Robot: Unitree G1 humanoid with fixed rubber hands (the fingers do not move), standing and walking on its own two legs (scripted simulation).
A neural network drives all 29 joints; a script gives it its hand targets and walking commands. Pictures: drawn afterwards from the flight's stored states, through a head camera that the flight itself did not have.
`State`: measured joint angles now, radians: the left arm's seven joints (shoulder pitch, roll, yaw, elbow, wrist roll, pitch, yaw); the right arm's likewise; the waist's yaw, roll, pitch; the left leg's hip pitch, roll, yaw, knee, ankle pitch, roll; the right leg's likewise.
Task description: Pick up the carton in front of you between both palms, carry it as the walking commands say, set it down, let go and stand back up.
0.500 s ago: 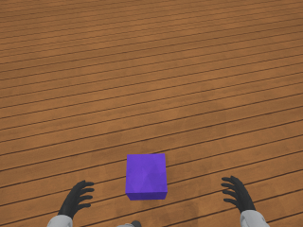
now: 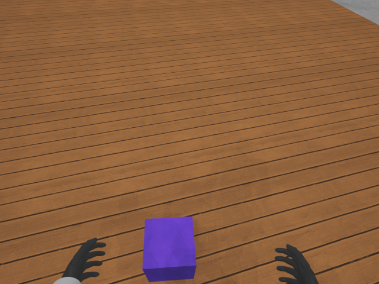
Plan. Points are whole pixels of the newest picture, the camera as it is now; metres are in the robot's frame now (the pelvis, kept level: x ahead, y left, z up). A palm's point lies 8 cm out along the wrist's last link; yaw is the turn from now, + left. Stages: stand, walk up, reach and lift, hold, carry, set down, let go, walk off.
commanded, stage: let go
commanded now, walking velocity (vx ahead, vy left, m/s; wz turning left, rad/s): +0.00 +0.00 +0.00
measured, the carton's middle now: (170, 249) +0.38 +0.09 -0.65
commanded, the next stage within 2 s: stand in 0.04 s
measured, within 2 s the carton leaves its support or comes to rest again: neither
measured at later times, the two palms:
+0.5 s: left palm out of the picture +0.08 +0.28 -0.12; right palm out of the picture +0.12 -0.24 -0.13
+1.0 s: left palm out of the picture -0.02 +0.25 -0.15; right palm out of the picture +0.07 -0.23 -0.15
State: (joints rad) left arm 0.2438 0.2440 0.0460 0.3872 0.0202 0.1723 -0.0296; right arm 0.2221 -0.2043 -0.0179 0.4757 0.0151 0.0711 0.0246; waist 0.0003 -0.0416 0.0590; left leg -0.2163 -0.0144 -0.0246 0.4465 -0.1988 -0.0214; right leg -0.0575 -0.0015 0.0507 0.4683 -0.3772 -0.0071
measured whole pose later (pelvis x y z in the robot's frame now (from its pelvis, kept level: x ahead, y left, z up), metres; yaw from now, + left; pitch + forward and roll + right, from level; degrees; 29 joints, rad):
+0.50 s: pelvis +0.04 +0.01 -0.02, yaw +3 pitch +4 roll +1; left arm 0.40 0.27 0.01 0.71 0.01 -0.02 0.05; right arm 0.34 -0.24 -0.01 0.82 -0.02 -0.03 -0.02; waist 0.02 -0.03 -0.09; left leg -0.38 -0.06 -0.07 0.66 -0.35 0.00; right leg -0.15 -0.03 0.00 0.58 -0.51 0.01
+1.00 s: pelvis +0.04 +0.01 -0.02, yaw +5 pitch +1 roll +0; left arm 0.44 0.23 -0.02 0.94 0.01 0.02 0.06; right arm 0.33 -0.21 0.02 0.99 -0.01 0.01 -0.04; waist 0.02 -0.02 -0.02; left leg -0.33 -0.06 -0.11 0.67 -0.35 0.00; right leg -0.07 -0.02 -0.04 0.55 -0.49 0.00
